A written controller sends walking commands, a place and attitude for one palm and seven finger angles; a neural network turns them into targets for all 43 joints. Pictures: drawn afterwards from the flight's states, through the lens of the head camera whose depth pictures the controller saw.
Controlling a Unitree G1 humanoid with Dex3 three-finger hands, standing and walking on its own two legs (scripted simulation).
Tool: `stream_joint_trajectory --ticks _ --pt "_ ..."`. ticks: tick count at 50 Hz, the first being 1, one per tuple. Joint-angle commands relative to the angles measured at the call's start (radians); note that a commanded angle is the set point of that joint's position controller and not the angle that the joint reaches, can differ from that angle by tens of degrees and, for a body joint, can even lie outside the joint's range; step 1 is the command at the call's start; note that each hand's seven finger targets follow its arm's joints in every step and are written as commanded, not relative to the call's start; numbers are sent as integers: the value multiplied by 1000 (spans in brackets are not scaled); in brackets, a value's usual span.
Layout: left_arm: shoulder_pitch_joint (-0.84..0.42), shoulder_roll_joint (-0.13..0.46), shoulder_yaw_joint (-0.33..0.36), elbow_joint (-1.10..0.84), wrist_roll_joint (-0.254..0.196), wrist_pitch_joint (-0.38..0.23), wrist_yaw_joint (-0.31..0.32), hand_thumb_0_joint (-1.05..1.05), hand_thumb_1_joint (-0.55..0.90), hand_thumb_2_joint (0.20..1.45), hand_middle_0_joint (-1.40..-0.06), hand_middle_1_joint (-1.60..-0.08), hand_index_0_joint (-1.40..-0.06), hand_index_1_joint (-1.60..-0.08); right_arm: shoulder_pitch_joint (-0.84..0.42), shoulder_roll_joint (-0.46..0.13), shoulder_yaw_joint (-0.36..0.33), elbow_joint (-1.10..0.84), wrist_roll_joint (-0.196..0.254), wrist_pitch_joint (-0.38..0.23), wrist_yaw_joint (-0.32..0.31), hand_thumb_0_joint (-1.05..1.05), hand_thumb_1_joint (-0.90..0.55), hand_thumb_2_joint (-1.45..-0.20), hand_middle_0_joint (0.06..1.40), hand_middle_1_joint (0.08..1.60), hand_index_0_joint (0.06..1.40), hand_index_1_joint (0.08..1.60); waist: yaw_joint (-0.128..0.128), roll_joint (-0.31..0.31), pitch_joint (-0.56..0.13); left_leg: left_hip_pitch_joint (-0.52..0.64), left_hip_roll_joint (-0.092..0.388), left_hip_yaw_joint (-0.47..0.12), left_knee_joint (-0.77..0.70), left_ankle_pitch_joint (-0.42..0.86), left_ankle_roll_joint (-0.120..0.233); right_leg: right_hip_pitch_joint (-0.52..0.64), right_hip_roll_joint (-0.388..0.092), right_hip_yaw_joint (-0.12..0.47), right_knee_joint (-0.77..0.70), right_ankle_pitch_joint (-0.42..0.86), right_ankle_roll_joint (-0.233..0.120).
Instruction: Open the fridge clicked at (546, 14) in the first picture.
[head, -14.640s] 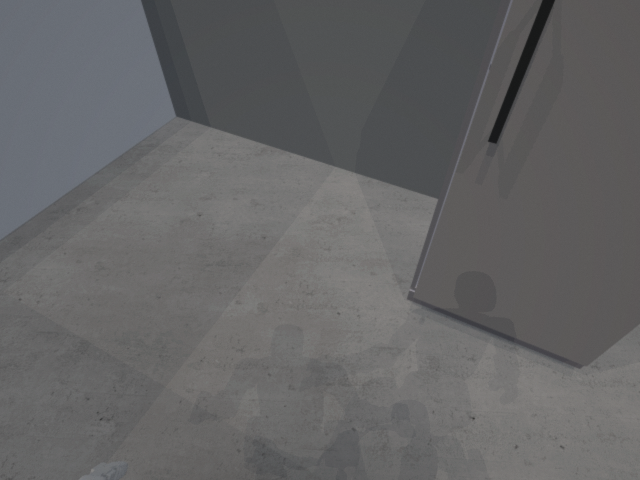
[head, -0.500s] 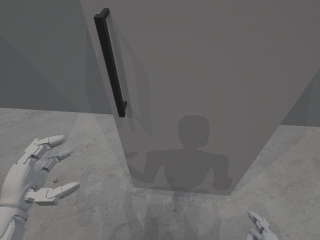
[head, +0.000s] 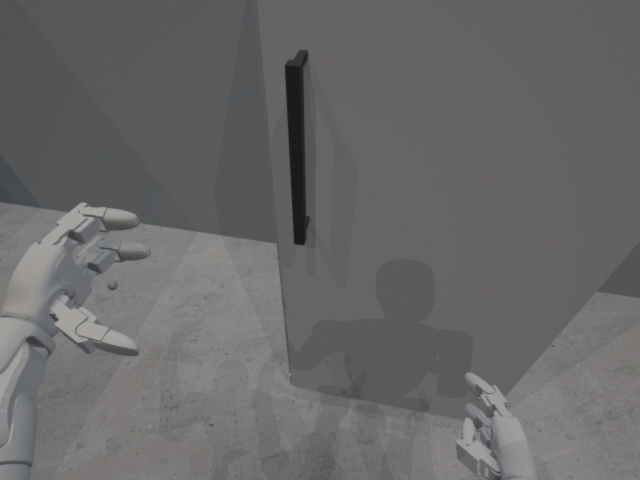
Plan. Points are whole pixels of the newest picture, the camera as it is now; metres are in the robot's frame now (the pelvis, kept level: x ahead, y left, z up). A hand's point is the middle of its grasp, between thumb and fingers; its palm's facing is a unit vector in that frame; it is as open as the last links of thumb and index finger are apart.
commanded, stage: raise the hand to about handle height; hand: left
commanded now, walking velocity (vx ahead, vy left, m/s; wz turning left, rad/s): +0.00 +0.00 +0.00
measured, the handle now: (300, 161) +0.49 +0.09 +0.16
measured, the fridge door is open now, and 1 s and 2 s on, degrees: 0 0 0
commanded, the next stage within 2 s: move the hooked fingers beside the handle in 0.72 s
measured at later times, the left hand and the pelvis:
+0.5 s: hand (108, 252) +0.27 +0.26 +0.18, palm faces +0.00 -0.99 -0.12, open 14.0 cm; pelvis +0.00 -0.02 +0.00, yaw +0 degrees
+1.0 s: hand (142, 239) +0.30 +0.24 +0.18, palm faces +0.02 -0.99 -0.10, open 14.0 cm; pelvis +0.01 -0.04 +0.00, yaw +0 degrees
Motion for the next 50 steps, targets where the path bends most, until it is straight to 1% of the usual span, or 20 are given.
stream_joint_trajectory --ticks 1,6,11,15,17,21,23,25,27,28,32,33,35,37,40,42,43,47,48,50 --pt "-320 270 118 -180 -21 -25 -21 0 -500 300 -300 -1200 -300 -1200 -94 -148 -62 -142 6 -40 -18 0 -900 -900 200 300 200 300 -28 72 -145 251 49 -194 -170 -41 -48 -149 37 34 -98 77 -27" --pt "-398 327 150 -150 -21 13 -48 0 -500 300 -300 -1200 -300 -1200 -106 -149 -56 -141 11 -33 -18 0 -900 -900 200 300 200 300 -25 91 -172 276 40 -185 -174 -12 -46 -122 33 38 -120 94 -31" --pt "-463 375 174 -85 -22 48 -72 0 -500 300 -300 -1200 -300 -1200 -108 -157 -55 -141 18 -26 -15 0 -900 -900 200 300 200 300 -25 71 -148 266 32 -179 -178 -16 -41 -121 31 42 -140 87 -31" --pt "-392 334 147 -25 -29 70 -95 0 -500 300 -300 -1200 -300 -1200 -106 -167 -64 -148 23 -25 -1 0 -900 -900 200 300 200 300 -21 32 -134 235 26 -167 -162 -11 -38 -127 25 49 -138 87 -31" --pt "-407 338 143 -64 -26 68 -94 0 -500 300 -300 -1200 -300 -1200 -110 -165 -67 -158 25 -26 1 0 -900 -900 200 300 200 300 -25 72 -149 251 25 -163 -156 -19 -38 -139 24 50 -130 81 -29" --pt "-421 381 195 -133 -29 38 -68 0 -500 300 -300 -1200 -300 -1200 -108 -165 -69 -162 19 -32 -1 0 -900 -900 200 300 200 300 -20 59 -187 262 24 -153 -144 27 -33 -114 27 49 -129 96 -28" --pt "-400 416 229 -134 -29 20 -52 0 -500 300 -300 -1200 -300 -1200 -104 -164 -71 -151 16 -34 -1 0 -900 -900 200 300 200 300 -12 41 -173 255 27 -143 -138 41 -31 -101 23 60 -143 98 -28" --pt "-431 389 208 -149 -27 14 -47 0 -500 300 -300 -1200 -300 -1200 -107 -159 -70 -150 18 -36 -5 0 -900 -900 200 300 200 300 -21 101 -168 266 23 -132 -137 51 -29 -107 23 63 -143 111 -26" --pt "-425 373 198 -117 -24 16 -44 0 -500 300 -300 -1200 -300 -1200 -103 -160 -71 -146 19 -40 -9 0 -900 -900 200 300 200 300 -25 101 -147 259 23 -135 -144 24 -32 -117 22 59 -143 95 -25" --pt "-397 377 199 -86 -22 22 -46 0 -500 300 -300 -1200 -300 -1200 -97 -160 -71 -139 18 -36 -8 0 -900 -900 200 300 200 300 -22 54 -131 245 27 -129 -135 38 -29 -111 18 73 -156 103 -24" --pt "-431 353 165 -86 -23 30 -63 0 -500 300 -300 -1200 -300 -1200 -104 -163 -74 -141 25 -37 -10 0 -900 -900 200 300 200 300 -34 67 -144 250 19 -117 -117 52 -25 -119 14 77 -147 126 -14" --pt "-406 366 176 -73 -24 31 -65 0 -500 300 -300 -1200 -300 -1200 -102 -163 -74 -139 22 -34 -9 0 -900 -900 200 300 200 300 -28 19 -140 239 24 -113 -105 73 -23 -108 8 91 -150 151 -12" --pt "-419 368 185 -96 -30 29 -70 0 -500 300 -300 -1200 -300 -1200 -111 -163 -77 -146 24 -35 -8 0 -900 -900 200 300 200 300 -28 56 -175 247 15 -106 -89 98 -21 -97 6 97 -137 192 -5" --pt "-417 367 190 -95 -35 22 -69 0 -500 300 -300 -1200 -300 -1200 -108 -160 -75 -143 25 -35 -8 0 -900 -900 200 300 200 300 -29 45 -185 254 14 -107 -85 111 -21 -99 10 84 -128 213 -4" --pt "-395 368 202 -51 -40 30 -69 0 -500 300 -300 -1200 -300 -1200 -107 -164 -78 -139 24 -28 -6 0 -900 -900 200 300 200 300 -26 -2 -166 217 15 -102 -68 115 -20 -97 -2 109 -127 246 10" --pt "-409 351 185 -34 -38 33 -68 0 -500 300 -300 -1200 -300 -1200 -109 -164 -80 -139 28 -26 -7 0 -900 -900 200 300 200 300 -33 13 -154 214 15 -100 -63 101 -21 -116 -4 116 -126 227 16" --pt "-397 370 195 -11 -35 37 -66 0 -500 300 -300 -1200 -300 -1200 -100 -167 -81 -132 27 -19 -5 0 -900 -900 200 300 200 300 -31 -34 -137 196 23 -101 -52 107 -23 -111 -14 133 -130 248 26" --pt "-513 367 160 -20 -20 23 -68 0 -500 300 -300 -1200 -300 -1200 -107 -163 -82 -139 31 -16 -14 0 -900 -900 200 300 200 300 -46 56 -166 219 13 -96 -49 102 -21 -126 -8 126 -118 230 18" --pt "-521 378 161 -36 -18 15 -63 0 -500 300 -300 -1200 -300 -1200 -101 -165 -81 -137 29 -12 -15 0 -900 -900 200 300 200 300 -44 18 -178 223 20 -97 -46 123 -20 -107 -11 128 -115 252 18" --pt "-546 357 144 -43 -17 6 -61 0 -500 300 -300 -1200 -300 -1200 -103 -159 -81 -141 29 -14 -19 0 -900 -900 200 300 200 300 -47 64 -207 248 12 -95 -48 138 -17 -106 -4 116 -107 278 10"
